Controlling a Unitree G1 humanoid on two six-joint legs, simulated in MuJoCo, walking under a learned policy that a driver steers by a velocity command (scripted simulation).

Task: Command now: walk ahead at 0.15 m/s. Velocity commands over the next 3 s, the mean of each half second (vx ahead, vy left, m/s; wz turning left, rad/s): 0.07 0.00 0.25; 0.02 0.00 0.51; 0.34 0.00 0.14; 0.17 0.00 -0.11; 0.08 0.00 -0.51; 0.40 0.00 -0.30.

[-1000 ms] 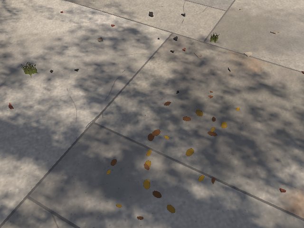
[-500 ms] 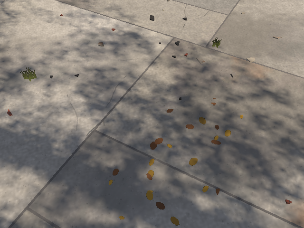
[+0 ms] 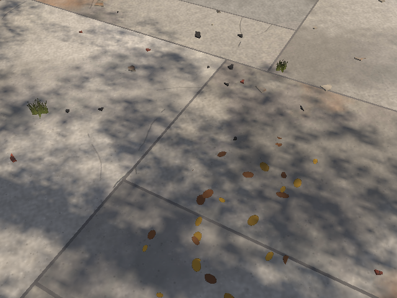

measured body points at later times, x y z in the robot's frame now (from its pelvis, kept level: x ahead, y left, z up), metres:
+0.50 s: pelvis +0.05 -0.01 +0.00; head +0.08 +0.01 +0.45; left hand +0.06 +0.29 -0.13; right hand +0.23 -0.24 -0.12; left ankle +0.06 +0.11 -0.71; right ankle +0.03 -0.12 -0.73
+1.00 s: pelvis +0.08 +0.04 +0.01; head +0.10 +0.07 +0.46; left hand +0.09 +0.35 -0.12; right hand +0.31 -0.17 -0.09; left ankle +0.06 +0.11 -0.73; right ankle +0.17 -0.10 -0.70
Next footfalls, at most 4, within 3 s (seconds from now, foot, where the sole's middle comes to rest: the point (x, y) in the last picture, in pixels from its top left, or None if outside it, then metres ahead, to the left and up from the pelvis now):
0.58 left None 0.10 0.12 -0.77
1.10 right None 0.19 -0.07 -0.77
1.54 left None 0.32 0.31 -0.77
2.04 right None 0.46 0.14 -0.77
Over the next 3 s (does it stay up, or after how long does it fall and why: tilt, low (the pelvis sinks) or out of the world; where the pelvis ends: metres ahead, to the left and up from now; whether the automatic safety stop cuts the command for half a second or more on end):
stays up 0.59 0.19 -0.01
